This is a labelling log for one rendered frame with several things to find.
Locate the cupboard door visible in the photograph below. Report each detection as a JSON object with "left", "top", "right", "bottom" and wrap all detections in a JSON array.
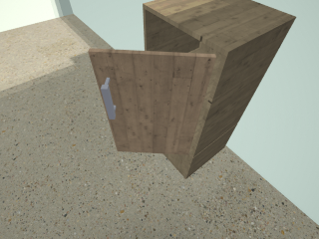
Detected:
[{"left": 88, "top": 48, "right": 216, "bottom": 155}]

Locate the handle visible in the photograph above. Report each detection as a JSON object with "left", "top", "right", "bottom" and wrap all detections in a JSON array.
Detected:
[{"left": 101, "top": 78, "right": 117, "bottom": 120}]

